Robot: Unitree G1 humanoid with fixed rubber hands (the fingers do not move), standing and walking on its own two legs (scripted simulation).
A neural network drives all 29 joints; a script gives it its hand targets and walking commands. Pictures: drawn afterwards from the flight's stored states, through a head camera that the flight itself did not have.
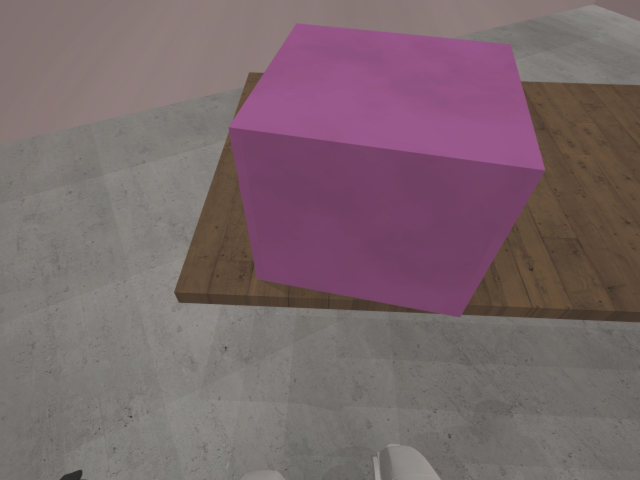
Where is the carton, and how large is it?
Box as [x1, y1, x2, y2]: [228, 23, 544, 316]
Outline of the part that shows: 296,23 228,127 257,278 460,316 544,171 543,163 510,44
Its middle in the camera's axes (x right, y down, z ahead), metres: +0.09 -0.11 +0.58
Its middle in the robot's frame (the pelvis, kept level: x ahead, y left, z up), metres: +0.52 -0.06 +0.11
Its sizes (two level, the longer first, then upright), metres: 0.315 0.290 0.276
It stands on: a table, 0.70 m high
